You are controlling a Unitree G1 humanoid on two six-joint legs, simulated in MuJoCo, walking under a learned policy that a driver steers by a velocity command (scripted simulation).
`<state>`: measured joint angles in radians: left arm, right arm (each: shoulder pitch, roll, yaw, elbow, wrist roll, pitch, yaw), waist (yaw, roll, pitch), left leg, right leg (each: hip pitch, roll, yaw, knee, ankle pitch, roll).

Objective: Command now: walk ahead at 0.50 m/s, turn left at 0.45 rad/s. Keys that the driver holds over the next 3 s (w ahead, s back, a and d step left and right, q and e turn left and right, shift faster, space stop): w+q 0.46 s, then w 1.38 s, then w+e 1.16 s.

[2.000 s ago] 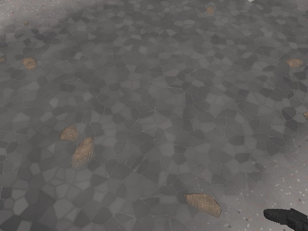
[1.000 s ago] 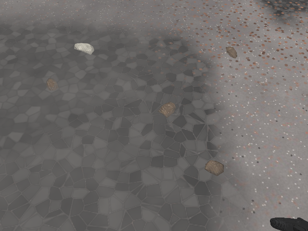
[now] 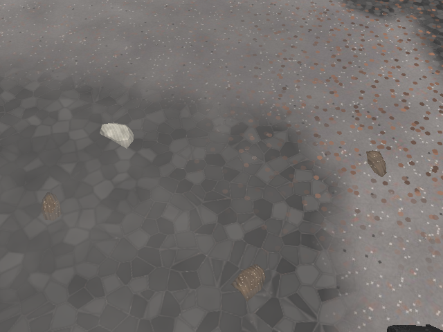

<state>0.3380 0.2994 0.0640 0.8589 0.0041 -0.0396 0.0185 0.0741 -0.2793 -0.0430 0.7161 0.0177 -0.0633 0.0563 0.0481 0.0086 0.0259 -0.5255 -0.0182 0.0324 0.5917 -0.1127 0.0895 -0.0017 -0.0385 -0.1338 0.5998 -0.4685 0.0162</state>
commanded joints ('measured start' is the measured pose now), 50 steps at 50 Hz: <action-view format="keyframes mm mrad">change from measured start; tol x32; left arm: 1 27 86 -7 -115 3 -70 -16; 17 -365 74 -2 -249 -11 -77 -32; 24 43 269 70 -156 16 -82 -30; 50 33 131 4 -70 -34 -65 -28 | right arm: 1 362 -243 -81 -3 11 0 -18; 43 -90 -61 -11 -163 4 -13 -20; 50 344 -189 -60 -50 -9 -2 -37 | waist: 1 -156 175 -415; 22 0 98 -118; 24 -17 -381 -340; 43 28 -97 28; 50 -159 174 -277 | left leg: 1 956 347 -852 -261 -214 310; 9 306 170 -350 -374 211 213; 20 362 157 -451 -212 -3 96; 26 -259 11 -217 677 -355 -64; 46 234 18 4 -117 36 -6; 50 835 378 -671 -281 -286 190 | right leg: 1 -739 84 218 752 -98 1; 14 -501 14 181 19 534 60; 22 -157 -8 229 -163 400 -51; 24 333 -369 872 -266 76 -261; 36 -104 -180 296 -454 479 -232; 47 -117 -134 135 -17 806 -109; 49 -661 71 180 569 -119 -27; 50 -767 10 233 659 -90 -38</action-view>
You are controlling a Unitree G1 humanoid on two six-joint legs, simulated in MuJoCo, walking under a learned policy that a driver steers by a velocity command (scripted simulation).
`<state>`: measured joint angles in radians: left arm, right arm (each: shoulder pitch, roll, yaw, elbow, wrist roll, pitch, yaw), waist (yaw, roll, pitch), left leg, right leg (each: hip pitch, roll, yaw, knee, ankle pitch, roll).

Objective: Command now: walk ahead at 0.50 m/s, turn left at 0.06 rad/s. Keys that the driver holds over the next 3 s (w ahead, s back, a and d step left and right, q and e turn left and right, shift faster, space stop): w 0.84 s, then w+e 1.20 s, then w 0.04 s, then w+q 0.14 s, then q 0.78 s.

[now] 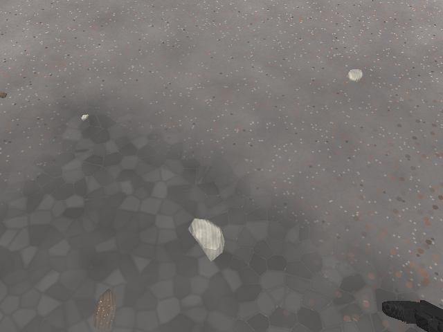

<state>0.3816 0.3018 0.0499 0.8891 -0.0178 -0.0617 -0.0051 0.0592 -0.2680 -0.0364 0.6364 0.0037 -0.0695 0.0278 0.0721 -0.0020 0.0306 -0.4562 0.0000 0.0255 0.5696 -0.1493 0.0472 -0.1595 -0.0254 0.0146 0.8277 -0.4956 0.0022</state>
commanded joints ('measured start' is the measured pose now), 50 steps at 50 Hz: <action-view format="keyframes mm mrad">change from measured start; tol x32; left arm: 1 -80 143 22 -121 -21 -47 -8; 19 -451 45 -3 -227 4 -32 -45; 26 72 199 60 -99 7 -22 -27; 50 -37 91 20 -33 15 10 13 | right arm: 1 289 -174 -56 24 8 1 -6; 25 452 -49 -8 160 -7 5 -33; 45 -98 -77 -19 38 11 -23 4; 50 309 -231 -83 133 -11 -38 -12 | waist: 1 -161 147 -161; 50 -207 13 -246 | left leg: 1 631 325 -533 -282 -205 204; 23 522 205 -78 -98 639 88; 27 -312 12 -147 745 -383 -13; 46 -133 76 -70 -71 159 -34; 50 509 167 -152 -67 106 68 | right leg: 1 -633 -47 56 412 35 -34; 21 -441 -29 -7 -327 456 -50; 24 140 -61 27 -307 496 -149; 26 599 -368 725 -495 189 -347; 31 14 -204 273 -650 331 -229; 42 46 -168 50 -709 489 -206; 50 -41 -98 55 -91 581 -100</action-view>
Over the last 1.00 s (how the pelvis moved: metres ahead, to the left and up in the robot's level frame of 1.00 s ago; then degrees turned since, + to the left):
0.52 0.11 0.01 21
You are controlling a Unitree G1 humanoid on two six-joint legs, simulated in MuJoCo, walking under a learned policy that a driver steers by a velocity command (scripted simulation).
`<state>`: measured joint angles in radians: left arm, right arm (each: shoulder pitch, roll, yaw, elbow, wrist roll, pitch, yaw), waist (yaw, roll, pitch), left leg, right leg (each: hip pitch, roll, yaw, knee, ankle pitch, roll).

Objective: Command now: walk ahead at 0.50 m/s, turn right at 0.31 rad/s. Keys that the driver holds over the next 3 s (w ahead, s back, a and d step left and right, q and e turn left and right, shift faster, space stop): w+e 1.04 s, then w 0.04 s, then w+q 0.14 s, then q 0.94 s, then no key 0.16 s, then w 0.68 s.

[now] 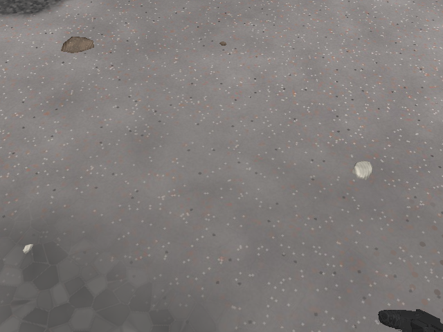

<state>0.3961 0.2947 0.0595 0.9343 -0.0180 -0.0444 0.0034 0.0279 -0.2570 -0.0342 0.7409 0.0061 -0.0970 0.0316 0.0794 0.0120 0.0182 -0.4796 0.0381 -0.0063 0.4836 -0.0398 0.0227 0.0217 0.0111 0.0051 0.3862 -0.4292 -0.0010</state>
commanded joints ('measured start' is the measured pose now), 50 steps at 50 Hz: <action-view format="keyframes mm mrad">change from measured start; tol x16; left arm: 1 84 -20 -23 -94 10 -25 1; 21 -390 26 12 -271 -3 17 -54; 27 58 279 125 -181 -14 40 -20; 33 -183 101 48 -263 14 -21 -28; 50 -52 115 53 -220 -1 8 23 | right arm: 1 409 -324 -106 52 -17 2 -18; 7 170 -93 -43 42 -22 -16 -21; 25 212 -247 -99 118 29 52 -53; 28 269 -70 -33 35 -16 7 -43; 44 -124 -101 -38 -63 1 -17 -15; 50 61 -185 -73 -26 -4 -47 -9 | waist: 1 -165 268 -374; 5 -144 91 -86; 19 -149 19 76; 25 -7 68 -50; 28 -19 -271 -346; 31 -27 -27 -108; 50 -112 -139 -72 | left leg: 1 887 371 -543 -59 -205 235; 3 739 347 -531 -181 -365 188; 9 342 245 -115 -341 -39 158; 20 505 250 178 -341 121 127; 25 566 241 251 47 704 69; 26 436 198 268 286 616 30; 28 -202 -86 42 889 -571 -61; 29 -315 -31 -82 923 -516 -36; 42 -53 -6 -40 105 139 -92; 50 232 -27 -54 -58 -6 4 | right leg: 1 -618 32 -7 710 8 -23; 4 -766 -87 100 878 2 -35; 16 -672 -143 29 401 457 -8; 21 -697 -116 -34 268 391 -49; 24 -542 -31 -112 260 243 -106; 26 -122 50 -113 174 288 -174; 28 355 -339 808 -56 43 -442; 35 -175 -181 337 -172 458 -294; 50 -149 -110 381 123 451 -152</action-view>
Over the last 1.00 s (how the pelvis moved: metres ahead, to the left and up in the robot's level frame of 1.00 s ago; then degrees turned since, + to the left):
0.56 0.00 0.00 -2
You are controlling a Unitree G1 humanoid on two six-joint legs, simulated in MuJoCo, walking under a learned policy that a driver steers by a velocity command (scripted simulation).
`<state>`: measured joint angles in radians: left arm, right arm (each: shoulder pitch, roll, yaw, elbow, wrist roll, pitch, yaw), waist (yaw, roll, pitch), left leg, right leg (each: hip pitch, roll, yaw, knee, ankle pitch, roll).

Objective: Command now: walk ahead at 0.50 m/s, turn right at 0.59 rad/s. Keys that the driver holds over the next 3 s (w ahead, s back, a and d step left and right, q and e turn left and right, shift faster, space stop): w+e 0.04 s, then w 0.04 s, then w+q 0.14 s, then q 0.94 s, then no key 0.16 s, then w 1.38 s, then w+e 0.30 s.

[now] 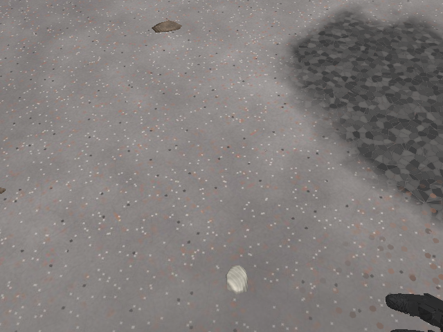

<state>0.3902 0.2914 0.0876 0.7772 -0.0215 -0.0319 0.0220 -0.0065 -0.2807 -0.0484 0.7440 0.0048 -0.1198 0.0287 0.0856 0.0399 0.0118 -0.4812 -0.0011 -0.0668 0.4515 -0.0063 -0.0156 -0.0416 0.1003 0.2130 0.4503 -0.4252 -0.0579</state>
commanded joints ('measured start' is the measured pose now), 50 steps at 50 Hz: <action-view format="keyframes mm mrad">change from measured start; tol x32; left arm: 1 -50 65 4 -81 15 -7 -1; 50 -295 128 34 -59 33 41 27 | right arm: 1 241 -208 -72 -13 -20 -27 -14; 50 162 -188 -57 -159 -3 130 -52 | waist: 1 -183 -94 -201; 3 -142 250 -331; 13 -103 47 -3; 24 -77 -339 -376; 42 -128 -134 -103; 44 -76 326 -76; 50 -74 92 -104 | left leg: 1 490 148 -115 6 -86 102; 3 860 433 -764 -143 -518 292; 17 304 158 -111 -177 316 197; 22 220 68 -143 91 91 78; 24 -92 -54 -31 588 -757 -7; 27 -189 44 -6 748 -572 -56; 42 265 18 125 78 -174 50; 44 485 342 -364 -67 355 250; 50 326 219 -244 -113 146 234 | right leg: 1 -194 -139 105 310 370 -59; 4 -747 -89 -16 861 -72 38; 21 -180 -91 -155 -28 520 41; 24 296 -585 256 43 1064 -217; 28 -73 -413 49 -128 495 -162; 39 -154 -432 -194 -153 478 -160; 45 -644 -99 -223 650 -269 134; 50 -590 -120 -151 695 43 120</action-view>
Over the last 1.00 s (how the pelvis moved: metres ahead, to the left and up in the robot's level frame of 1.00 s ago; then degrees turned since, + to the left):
0.54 -0.13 0.00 -34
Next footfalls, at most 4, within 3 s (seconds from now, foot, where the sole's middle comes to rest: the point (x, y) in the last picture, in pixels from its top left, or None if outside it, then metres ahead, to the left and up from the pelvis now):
0.02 left None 0.18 0.13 -0.77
0.44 right None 0.38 -0.12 -0.77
0.86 left None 0.31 0.13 -0.77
1.32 right None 0.41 -0.07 -0.77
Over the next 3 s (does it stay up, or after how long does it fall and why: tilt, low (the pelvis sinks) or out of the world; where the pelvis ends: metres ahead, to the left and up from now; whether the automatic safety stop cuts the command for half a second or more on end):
stays up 0.93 0.46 0.02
